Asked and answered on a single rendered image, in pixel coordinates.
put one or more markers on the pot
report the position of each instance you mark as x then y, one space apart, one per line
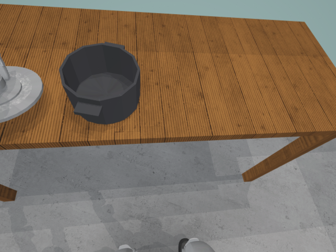
102 82

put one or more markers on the right robot thigh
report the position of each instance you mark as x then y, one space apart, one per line
197 246

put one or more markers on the left robot shin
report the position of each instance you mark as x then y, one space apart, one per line
124 246

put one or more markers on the table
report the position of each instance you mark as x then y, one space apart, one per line
202 78

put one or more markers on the lid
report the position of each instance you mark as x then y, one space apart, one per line
23 89

